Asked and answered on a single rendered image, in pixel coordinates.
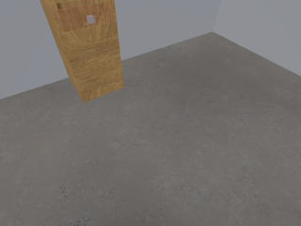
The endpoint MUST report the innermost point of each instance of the handle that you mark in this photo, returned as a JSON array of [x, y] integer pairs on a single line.
[[90, 19]]

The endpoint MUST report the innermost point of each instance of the drawer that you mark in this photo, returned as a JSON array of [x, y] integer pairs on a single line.
[[75, 18]]

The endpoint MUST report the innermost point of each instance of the cabinet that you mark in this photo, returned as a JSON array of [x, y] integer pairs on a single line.
[[91, 55]]

